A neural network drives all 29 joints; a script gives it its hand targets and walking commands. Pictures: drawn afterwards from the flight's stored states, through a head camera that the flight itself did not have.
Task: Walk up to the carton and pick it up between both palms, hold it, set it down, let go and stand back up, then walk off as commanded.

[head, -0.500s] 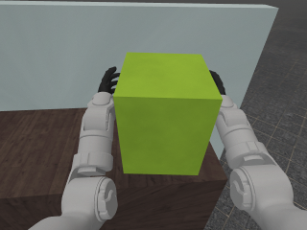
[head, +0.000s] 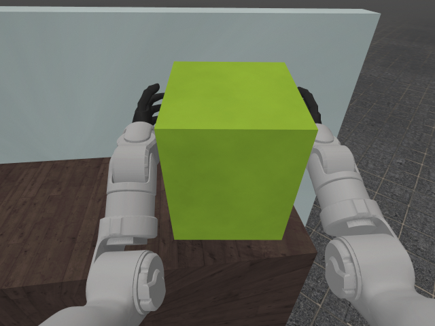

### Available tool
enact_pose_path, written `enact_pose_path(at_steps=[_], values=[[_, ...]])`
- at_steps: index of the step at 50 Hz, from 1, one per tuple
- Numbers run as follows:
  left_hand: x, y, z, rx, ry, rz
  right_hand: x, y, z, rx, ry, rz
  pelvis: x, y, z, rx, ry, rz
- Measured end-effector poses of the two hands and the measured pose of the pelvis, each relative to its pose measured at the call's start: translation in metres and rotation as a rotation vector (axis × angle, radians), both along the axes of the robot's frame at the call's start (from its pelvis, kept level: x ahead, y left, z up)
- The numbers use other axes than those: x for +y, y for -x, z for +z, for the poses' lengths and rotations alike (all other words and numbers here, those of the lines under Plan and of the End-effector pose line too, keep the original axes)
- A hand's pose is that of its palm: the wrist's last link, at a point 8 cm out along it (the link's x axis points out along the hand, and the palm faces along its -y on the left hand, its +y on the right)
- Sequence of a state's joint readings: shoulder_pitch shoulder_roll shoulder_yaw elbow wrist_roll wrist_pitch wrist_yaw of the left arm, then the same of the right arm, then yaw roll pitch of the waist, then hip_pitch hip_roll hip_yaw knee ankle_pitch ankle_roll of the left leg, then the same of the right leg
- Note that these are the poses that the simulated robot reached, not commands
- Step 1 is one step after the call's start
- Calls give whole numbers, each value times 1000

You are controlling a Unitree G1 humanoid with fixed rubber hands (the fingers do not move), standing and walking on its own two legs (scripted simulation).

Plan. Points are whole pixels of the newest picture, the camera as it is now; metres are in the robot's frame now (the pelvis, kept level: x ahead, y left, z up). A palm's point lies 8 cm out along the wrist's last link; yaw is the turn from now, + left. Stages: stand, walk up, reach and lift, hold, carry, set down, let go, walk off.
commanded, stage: hold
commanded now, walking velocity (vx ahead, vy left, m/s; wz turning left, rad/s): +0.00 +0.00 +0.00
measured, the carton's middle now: (228, 152) +0.36 +0.00 +0.20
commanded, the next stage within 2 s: none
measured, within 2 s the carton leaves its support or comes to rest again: neither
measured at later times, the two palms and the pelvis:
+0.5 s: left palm (143, 129) +0.36 +0.15 +0.25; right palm (309, 131) +0.37 -0.14 +0.24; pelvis +0.00 +0.00 +0.00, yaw +0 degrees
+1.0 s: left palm (143, 129) +0.36 +0.15 +0.25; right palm (309, 131) +0.37 -0.14 +0.24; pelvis +0.00 +0.00 +0.00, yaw +0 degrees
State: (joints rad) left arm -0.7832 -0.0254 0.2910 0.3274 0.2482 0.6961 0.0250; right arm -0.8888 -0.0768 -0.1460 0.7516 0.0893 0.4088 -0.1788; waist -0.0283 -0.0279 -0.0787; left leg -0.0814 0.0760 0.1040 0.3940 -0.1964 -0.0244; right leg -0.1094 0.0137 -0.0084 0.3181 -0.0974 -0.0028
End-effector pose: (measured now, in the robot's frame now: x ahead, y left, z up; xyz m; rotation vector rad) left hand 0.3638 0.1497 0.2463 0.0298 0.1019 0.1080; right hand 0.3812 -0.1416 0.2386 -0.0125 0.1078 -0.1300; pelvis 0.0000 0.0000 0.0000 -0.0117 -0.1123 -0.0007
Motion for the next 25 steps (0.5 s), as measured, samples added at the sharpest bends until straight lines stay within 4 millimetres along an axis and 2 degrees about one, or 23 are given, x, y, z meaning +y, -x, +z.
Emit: enact_pose_path(at_steps=[3, 9, 25], values=[[-1, 2, 4, -10, -2, -5, -1, 3, 5, -10, -1, -4, 0, 1, 0, -7, 0, 0], [1, 7, 1, 31, -22, -8, 0, 7, -2, 28, -1, -1, 0, 3, 0, -14, 0, 1], [2, 7, 1, 32, -22, -10, 1, 7, -1, 27, -2, 0, 0, 3, 0, -14, 0, 1]])
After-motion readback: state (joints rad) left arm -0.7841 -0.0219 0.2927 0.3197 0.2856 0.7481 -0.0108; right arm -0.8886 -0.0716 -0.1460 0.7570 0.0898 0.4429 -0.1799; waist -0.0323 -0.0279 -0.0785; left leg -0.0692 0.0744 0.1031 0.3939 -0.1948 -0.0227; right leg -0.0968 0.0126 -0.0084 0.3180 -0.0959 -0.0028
